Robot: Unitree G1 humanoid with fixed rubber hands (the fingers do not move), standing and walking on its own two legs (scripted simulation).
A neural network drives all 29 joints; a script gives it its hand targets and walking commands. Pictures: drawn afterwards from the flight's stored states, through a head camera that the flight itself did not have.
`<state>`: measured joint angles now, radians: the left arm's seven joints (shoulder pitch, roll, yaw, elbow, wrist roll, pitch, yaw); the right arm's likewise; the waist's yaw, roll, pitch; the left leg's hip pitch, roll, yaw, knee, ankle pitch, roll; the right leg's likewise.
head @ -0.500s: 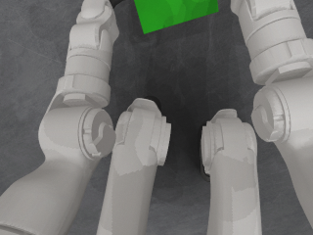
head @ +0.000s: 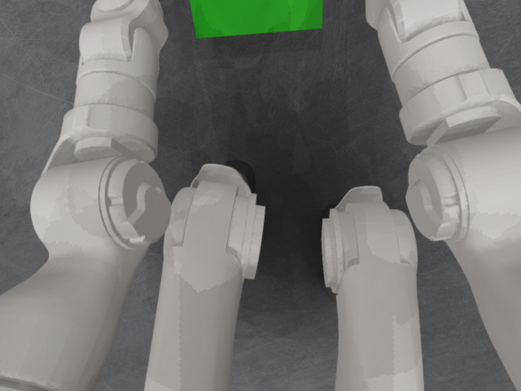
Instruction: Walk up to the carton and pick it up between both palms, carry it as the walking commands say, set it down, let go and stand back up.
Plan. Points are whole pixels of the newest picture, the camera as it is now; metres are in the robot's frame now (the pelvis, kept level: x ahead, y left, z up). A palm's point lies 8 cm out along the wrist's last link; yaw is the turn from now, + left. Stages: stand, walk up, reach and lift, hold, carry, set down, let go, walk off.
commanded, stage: set down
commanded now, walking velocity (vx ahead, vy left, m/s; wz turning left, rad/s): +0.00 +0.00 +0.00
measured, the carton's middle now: out of the picture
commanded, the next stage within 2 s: none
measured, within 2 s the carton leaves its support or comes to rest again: rests again in 1.82 s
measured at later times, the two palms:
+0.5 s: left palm out of the picture +0.52 +0.21 -0.18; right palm out of the picture +0.56 -0.04 -0.20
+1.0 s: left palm out of the picture +0.53 +0.21 -0.19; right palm out of the picture +0.57 -0.04 -0.20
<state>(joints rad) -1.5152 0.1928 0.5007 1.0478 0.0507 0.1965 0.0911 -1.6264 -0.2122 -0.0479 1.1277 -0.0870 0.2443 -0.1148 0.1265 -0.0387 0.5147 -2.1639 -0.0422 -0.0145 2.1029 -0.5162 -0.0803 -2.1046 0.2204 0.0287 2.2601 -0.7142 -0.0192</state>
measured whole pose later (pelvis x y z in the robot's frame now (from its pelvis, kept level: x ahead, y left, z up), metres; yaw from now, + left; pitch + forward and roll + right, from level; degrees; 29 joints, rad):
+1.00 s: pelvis +0.01 +0.00 +0.00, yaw +0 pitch +34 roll +5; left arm -1.52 0.19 0.59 1.09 0.13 0.15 0.03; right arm -1.61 -0.22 -0.13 1.14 -0.14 0.17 -0.03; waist 0.13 0.00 0.50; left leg -2.19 -0.04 -0.01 2.13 -0.54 -0.07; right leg -2.12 0.19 0.02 2.28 -0.74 -0.02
